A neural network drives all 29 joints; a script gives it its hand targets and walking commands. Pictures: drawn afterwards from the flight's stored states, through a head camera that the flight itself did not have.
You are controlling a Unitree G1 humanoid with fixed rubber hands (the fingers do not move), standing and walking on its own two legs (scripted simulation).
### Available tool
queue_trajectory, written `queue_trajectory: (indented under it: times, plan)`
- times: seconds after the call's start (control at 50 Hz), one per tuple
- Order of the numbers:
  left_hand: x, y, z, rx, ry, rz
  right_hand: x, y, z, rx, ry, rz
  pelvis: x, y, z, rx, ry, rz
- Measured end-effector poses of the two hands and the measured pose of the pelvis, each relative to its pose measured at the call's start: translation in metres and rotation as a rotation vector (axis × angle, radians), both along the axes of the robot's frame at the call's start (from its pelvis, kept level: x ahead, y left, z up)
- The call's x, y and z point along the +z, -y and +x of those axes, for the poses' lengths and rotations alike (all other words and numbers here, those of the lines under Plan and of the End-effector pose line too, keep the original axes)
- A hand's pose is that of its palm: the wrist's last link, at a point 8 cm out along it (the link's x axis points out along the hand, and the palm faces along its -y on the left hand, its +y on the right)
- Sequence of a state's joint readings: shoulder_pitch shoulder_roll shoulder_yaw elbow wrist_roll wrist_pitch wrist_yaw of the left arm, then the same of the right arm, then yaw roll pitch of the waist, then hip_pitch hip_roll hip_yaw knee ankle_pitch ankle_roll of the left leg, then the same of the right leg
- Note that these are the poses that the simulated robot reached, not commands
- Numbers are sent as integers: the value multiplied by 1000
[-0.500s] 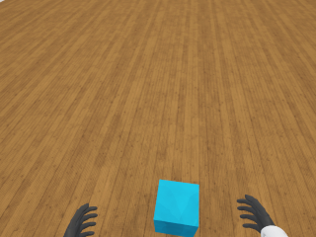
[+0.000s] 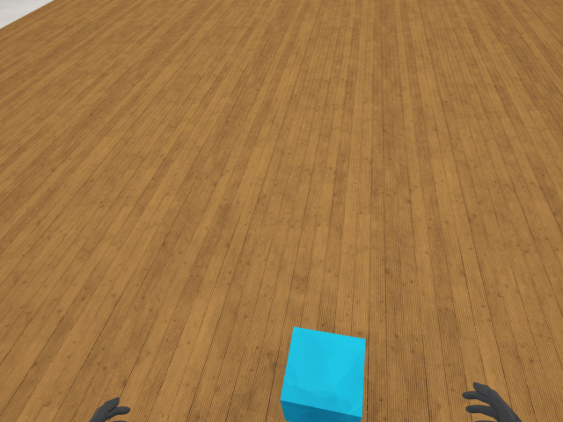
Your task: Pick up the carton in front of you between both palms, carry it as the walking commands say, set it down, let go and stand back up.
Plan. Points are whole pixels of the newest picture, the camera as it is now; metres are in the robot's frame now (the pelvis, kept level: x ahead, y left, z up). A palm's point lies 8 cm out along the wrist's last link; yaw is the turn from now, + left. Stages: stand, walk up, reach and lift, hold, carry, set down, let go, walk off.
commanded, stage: stand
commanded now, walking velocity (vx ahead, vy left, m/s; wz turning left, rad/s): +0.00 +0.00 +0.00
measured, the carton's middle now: (323, 381) +0.37 -0.07 -0.65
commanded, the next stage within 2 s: none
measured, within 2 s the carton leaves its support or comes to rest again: neither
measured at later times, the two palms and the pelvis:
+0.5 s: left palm out of the picture +0.09 +0.30 -0.08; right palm out of the picture +0.10 -0.30 -0.10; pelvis -0.01 -0.01 +0.01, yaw +1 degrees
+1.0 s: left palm out of the picture +0.07 +0.31 -0.09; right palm out of the picture +0.07 -0.31 -0.10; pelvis -0.02 -0.01 +0.01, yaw +0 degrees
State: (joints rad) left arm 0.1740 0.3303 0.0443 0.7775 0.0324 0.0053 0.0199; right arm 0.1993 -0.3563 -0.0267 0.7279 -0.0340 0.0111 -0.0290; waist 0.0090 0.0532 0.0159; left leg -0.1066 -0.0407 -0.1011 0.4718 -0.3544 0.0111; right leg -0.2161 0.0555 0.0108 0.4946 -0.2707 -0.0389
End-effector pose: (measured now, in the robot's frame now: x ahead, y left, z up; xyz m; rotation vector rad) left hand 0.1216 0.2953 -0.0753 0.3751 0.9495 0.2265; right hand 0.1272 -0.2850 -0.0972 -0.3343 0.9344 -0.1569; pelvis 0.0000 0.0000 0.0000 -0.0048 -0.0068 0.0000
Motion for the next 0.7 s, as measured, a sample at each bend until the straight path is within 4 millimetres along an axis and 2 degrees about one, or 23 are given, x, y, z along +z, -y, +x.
queue_trajectory:
  times: [0.24, 0.7]
  plan:
    - [-6, 4, -8, 29, -36, -14, 1, 9, -1, 7, -32, -16, 3, 5, 1, 10, 13, 0]
    - [-9, -7, -41, 59, -112, -8, -6, 20, -46, -13, -137, -33, 8, 6, -15, 10, 32, 3]
